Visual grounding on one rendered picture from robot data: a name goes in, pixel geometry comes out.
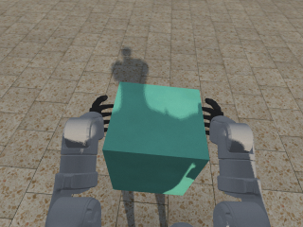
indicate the robot left upper arm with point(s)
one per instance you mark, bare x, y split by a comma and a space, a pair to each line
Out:
75, 212

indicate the robot left hand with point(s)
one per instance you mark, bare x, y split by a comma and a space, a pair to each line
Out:
96, 107

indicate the robot right forearm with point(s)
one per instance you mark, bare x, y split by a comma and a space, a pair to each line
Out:
237, 166

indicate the robot left forearm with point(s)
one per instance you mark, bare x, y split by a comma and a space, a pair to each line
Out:
79, 150

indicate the robot right hand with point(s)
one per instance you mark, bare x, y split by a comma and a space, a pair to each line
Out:
216, 111

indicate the robot right upper arm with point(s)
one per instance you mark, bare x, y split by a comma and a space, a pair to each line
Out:
239, 214

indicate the carton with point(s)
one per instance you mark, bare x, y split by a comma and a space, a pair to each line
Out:
156, 140

